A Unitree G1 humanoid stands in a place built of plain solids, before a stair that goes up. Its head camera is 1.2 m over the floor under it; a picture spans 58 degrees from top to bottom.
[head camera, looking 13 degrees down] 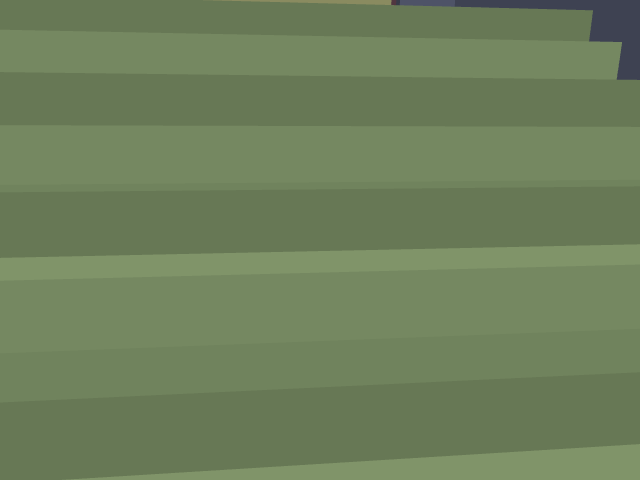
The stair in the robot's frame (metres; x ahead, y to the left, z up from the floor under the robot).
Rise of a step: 0.21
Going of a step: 0.25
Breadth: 3.69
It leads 5 degrees to the left of straight ahead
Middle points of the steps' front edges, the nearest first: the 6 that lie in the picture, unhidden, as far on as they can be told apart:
0.90 0.24 0.63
1.15 0.26 0.84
1.40 0.28 1.04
1.64 0.31 1.25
1.89 0.33 1.46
2.14 0.35 1.67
